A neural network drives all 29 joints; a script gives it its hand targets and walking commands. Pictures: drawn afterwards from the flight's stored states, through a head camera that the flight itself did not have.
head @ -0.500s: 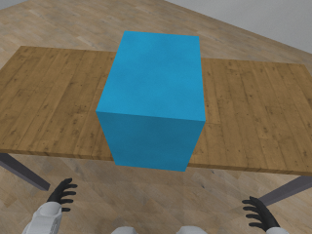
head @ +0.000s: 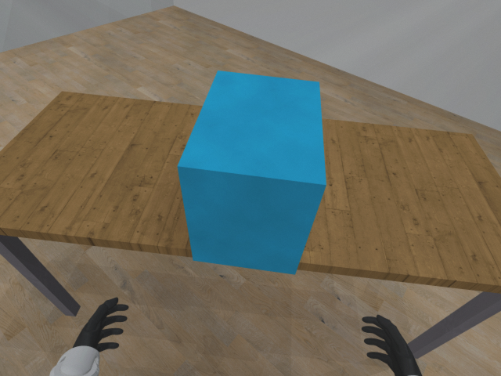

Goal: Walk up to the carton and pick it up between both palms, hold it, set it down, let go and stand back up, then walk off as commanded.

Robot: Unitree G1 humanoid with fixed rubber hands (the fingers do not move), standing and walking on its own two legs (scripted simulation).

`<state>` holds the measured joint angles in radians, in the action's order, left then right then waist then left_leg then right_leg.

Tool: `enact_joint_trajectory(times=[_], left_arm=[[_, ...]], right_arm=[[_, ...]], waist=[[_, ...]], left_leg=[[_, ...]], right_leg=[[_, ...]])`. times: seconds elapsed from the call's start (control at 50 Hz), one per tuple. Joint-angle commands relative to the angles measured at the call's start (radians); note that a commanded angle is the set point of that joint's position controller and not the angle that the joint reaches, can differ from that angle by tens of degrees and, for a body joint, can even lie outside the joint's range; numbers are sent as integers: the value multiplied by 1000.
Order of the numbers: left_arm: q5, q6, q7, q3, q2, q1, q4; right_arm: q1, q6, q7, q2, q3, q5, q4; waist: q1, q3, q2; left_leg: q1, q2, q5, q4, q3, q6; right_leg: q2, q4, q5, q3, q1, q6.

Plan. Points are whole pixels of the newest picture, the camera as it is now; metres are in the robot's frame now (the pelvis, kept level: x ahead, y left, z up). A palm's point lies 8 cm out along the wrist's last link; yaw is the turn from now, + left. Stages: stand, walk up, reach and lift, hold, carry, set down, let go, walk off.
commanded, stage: reach and lift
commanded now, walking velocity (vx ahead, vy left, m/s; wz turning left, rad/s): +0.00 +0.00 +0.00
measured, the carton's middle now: (256, 171) +0.49 +0.02 +0.03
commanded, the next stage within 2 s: none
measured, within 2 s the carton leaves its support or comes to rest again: neither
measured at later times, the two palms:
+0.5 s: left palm (81, 341) +0.16 +0.26 -0.01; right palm (395, 342) +0.18 -0.20 -0.01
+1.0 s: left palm (93, 304) +0.20 +0.25 +0.02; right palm (377, 309) +0.22 -0.18 +0.02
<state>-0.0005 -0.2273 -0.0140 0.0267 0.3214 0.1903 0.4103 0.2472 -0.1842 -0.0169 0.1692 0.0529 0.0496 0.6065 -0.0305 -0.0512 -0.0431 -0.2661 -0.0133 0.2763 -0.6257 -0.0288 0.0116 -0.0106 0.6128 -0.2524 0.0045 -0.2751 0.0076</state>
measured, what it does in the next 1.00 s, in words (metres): stands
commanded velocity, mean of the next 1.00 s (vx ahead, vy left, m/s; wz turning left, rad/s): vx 0.00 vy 0.00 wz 0.00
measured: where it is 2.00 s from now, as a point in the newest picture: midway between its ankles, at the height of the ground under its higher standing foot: outside the picture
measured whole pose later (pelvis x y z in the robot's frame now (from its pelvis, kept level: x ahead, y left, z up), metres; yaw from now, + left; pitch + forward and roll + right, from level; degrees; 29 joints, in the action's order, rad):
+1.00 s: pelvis +0.02 -0.01 +0.01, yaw +3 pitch -3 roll +0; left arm -0.28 0.07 0.08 0.01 0.35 0.25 0.15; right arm 0.36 -0.12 0.15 0.03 -0.03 -0.06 0.09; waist -0.05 -0.04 -0.02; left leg -0.20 -0.02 0.33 -0.58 -0.02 0.01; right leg -0.03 0.56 -0.28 -0.01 -0.23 0.02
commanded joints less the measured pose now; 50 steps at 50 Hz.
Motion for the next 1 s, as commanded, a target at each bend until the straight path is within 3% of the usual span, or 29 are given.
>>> enact_joint_trajectory(times=[0.0,0.02,0.04,0.1,0.12,0.14,0.16,0.18,0.2,0.24,0.26,0.3,0.34,0.38,0.4,0.42,0.48,0.5,0.52,0.58,0.6,0.66,0.72,0.74,0.78,0.82,0.84,0.94,0.98], left_arm=[[-19,108,8,79,114,-158,-167],[-24,116,14,93,120,-177,-149],[-38,126,22,96,128,-178,-134],[-89,164,46,99,140,-214,-95],[-108,176,59,94,155,-248,-70],[-136,180,69,102,167,-242,-58],[-168,189,85,108,190,-270,-48],[-191,188,96,125,246,-272,-89],[-189,177,100,141,301,-300,-97],[-199,164,102,128,295,-295,-113],[-194,160,98,126,301,-291,-117],[-197,153,82,112,279,-264,-179],[-226,163,50,67,231,-193,-270],[-180,194,34,22,174,-154,-292],[-161,215,34,14,144,-151,-301],[-149,239,36,6,124,-109,-309],[-165,306,56,-10,111,-111,-250],[-183,328,61,-22,121,-79,-289],[-218,345,64,-38,115,-72,-280],[-304,384,81,-38,158,-46,-293],[-306,391,86,-34,171,-47,-284],[-345,390,92,-31,204,-63,-297],[-340,384,103,-29,217,-71,-315],[-332,384,102,-9,227,-67,-312],[-329,389,104,-4,235,-46,-381],[-340,390,105,-11,217,-29,-420],[-331,382,108,-12,214,-35,-400],[-327,330,93,-14,205,-111,-456],[-341,308,85,-16,215,-138,-485]], right_arm=[[-78,-10,38,202,100,-61,-305],[-95,-4,42,194,84,-64,-309],[-93,5,46,186,85,-64,-336],[-110,32,60,111,36,-61,-414],[-123,44,68,91,33,-51,-433],[-127,53,79,66,18,-53,-435],[-125,63,96,26,-23,-55,-489],[-75,74,114,-27,-80,-68,-526],[-40,88,136,-48,-116,-91,-569],[-15,116,155,-58,-121,-108,-570],[-47,130,152,-49,-135,-113,-581],[-45,140,139,-46,-116,-126,-572],[-61,124,111,-29,-55,-124,-597],[-41,107,96,27,-24,-165,-568],[-44,92,98,45,-31,-173,-578],[-23,69,96,64,-29,-175,-582],[-55,35,97,63,-26,-159,-562],[-20,22,103,32,-56,-167,-596],[-25,16,104,21,-58,-170,-602],[17,5,121,-55,-104,-156,-659],[31,5,129,-74,-108,-165,-642],[39,16,151,-130,-147,-172,-682],[46,21,168,-129,-164,-169,-736],[54,27,167,-127,-166,-171,-734],[89,12,176,-132,-187,-174,-801],[92,-2,184,-114,-171,-163,-812],[93,5,187,-112,-169,-172,-772],[-13,19,180,-57,-128,-175,-807],[-52,32,177,-48,-126,-190,-836]], waist=[[28,79,270],[11,77,251],[16,90,229],[1,71,98],[12,40,66],[5,34,-2],[10,-12,-139],[-5,-5,-266],[-11,-23,-275],[-8,-36,-136],[-32,-39,-97],[-40,-22,-11],[-45,8,96],[-21,69,252],[-14,97,293],[-21,123,288],[-4,86,271],[-6,107,233],[0,105,184],[-28,120,40],[-20,94,53],[-23,47,-15],[-19,35,16],[-32,51,26],[-31,71,24],[-22,75,20],[-11,72,49],[-14,118,112],[-15,143,101]], left_leg=[[-648,140,401,522,117,136],[-675,132,390,513,133,136],[-670,129,396,517,124,139],[-584,108,344,464,141,130],[-558,98,344,430,147,127],[-446,74,281,379,146,110],[-267,20,220,258,140,93],[51,-73,41,75,127,38],[228,-104,-36,11,98,20],[208,-80,-22,80,96,4],[176,-68,12,108,97,3],[138,-40,32,168,91,3],[11,21,83,313,86,-1],[-264,107,224,423,46,48],[-399,135,251,443,44,83],[-448,150,222,452,37,92],[-618,165,305,483,33,120],[-564,149,229,464,44,108],[-514,133,190,443,44,96],[-237,67,54,333,55,47],[-208,61,49,325,48,37],[-58,12,-10,264,59,9],[-45,18,-18,269,50,3],[-50,18,-25,272,53,9],[-46,19,-80,270,45,4],[-16,20,-144,256,35,-4],[-15,21,-159,253,33,-8],[-17,24,-137,270,34,-17],[-13,19,-148,271,36,-13]], right_leg=[[-137,28,86,-77,846,-53],[-130,23,53,-66,863,-56],[-132,12,39,-60,866,-50],[-86,-86,-146,1,742,-52],[-60,-124,-241,37,688,-54],[-20,-179,-325,66,572,-41],[59,-291,-487,144,353,-4],[194,-435,-655,238,-8,74],[263,-506,-702,280,-207,102],[239,-481,-590,247,-171,72],[231,-461,-587,228,-158,64],[192,-403,-493,168,-91,65],[80,-294,-241,37,95,34],[-23,-142,-2,-10,458,3],[-62,-82,94,-12,620,-6],[-84,-52,169,-17,710,-12],[-109,-4,153,-19,825,-21],[-89,-30,162,-12,802,-21],[-72,-60,136,0,750,-19],[11,-191,6,53,485,-2],[19,-212,-18,58,451,-1],[73,-284,-108,88,249,0],[75,-282,-79,76,225,1],[69,-269,-60,70,239,7],[60,-249,44,54,256,2],[47,-244,128,44,254,5],[47,-242,149,42,258,9],[33,-234,122,40,278,27],[33,-236,140,41,288,25]])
